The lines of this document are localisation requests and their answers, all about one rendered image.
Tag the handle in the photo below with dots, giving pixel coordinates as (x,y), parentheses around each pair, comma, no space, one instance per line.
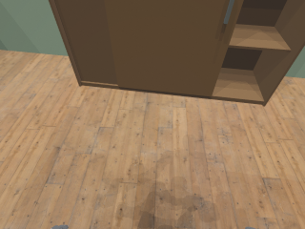
(228,12)

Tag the wardrobe door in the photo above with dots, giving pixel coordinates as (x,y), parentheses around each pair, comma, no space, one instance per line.
(86,26)
(171,46)

